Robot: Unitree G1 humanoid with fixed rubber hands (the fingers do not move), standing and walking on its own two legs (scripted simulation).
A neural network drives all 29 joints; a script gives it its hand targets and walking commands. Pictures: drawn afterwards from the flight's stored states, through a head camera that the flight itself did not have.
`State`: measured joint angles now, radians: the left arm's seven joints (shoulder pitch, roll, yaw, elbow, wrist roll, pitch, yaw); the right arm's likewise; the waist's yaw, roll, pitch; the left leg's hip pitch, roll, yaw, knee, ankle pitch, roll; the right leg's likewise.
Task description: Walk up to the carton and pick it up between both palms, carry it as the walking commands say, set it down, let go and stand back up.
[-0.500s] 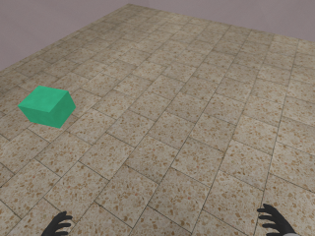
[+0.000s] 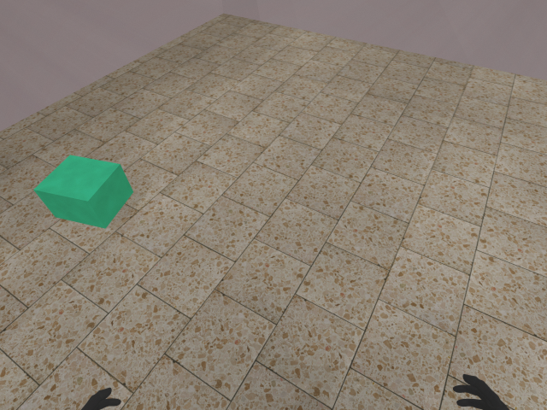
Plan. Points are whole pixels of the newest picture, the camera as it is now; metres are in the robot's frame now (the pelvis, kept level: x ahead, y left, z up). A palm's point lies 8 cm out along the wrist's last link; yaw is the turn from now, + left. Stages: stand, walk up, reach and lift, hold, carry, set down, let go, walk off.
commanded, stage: stand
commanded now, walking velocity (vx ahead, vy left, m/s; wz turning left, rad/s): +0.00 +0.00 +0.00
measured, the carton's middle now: (87, 190) +1.21 +0.93 -0.68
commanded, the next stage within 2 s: walk up in 0.28 s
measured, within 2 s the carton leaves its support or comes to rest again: neither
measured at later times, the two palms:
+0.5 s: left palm out of the picture +0.10 +0.31 -0.10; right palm out of the picture +0.10 -0.32 -0.10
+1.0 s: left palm out of the picture -0.11 +0.30 -0.10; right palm (369, 327) +0.27 -0.15 -0.11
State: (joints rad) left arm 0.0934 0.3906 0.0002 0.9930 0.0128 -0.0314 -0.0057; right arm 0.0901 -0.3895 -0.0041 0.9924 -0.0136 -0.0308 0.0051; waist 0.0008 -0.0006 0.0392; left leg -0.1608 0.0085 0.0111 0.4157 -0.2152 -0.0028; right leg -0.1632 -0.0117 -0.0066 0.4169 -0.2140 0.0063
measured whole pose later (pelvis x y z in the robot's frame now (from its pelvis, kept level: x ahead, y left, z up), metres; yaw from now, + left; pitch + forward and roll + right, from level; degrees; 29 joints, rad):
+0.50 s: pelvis +0.00 +0.00 +0.00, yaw +1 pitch -2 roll +0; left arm 0.08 0.40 0.03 1.01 0.02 0.02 -0.01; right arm 0.11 -0.39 -0.03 1.02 -0.02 0.01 -0.01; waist -0.01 0.00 0.04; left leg -0.16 0.02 -0.01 0.38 -0.19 -0.01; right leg -0.20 -0.01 -0.03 0.52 -0.31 0.02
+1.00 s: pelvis +0.05 +0.04 +0.00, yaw +17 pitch -1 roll +2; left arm 0.48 0.31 0.08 0.96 0.04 -0.04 0.02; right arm 0.10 -0.30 -0.06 0.82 -0.01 0.06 0.13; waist 0.09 0.03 0.02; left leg -0.54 0.11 0.02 0.85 -0.16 -0.07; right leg 0.02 -0.23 -0.24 0.31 -0.28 0.13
